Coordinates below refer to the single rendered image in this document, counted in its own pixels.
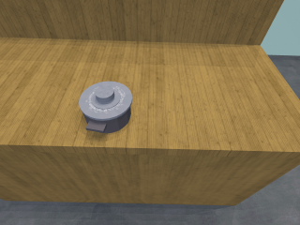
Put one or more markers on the table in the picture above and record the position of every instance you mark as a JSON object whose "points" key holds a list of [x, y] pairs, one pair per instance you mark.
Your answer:
{"points": [[212, 119]]}

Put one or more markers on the lid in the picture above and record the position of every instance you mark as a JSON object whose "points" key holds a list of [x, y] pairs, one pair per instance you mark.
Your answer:
{"points": [[104, 111]]}

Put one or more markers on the knob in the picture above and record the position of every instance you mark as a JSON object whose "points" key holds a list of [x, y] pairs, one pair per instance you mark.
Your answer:
{"points": [[104, 93]]}

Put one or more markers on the pot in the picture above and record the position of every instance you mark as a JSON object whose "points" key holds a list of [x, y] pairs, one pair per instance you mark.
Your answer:
{"points": [[108, 126]]}

